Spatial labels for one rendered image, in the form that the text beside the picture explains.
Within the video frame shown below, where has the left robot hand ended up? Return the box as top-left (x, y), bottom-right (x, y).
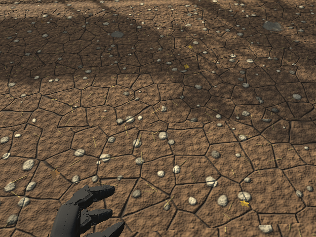
top-left (47, 185), bottom-right (125, 237)

